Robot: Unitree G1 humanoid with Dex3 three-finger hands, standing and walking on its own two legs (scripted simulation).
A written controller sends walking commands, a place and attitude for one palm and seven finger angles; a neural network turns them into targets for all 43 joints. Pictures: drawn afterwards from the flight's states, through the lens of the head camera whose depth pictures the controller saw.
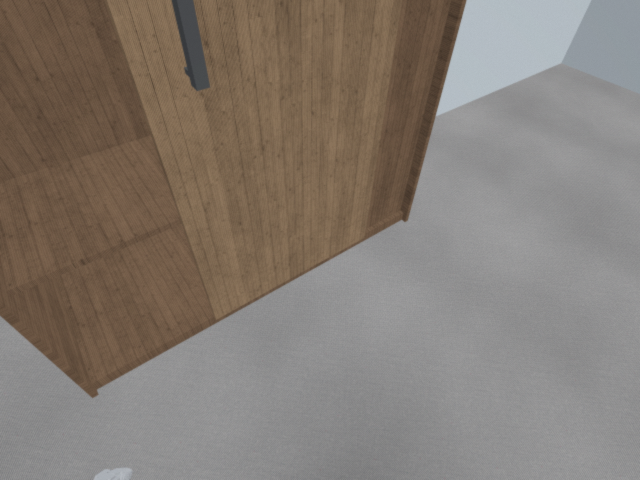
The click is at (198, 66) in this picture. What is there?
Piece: wardrobe's sliding door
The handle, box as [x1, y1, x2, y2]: [172, 0, 209, 90]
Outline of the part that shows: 172,0 187,65 186,67 184,67 185,73 190,77 191,85 195,89 198,90 209,87 192,0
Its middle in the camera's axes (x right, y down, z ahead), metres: -0.24 -0.39 +0.66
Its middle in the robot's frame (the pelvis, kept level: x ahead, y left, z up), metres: +0.77 +0.29 +0.24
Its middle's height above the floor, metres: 1.01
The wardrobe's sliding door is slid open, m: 0.41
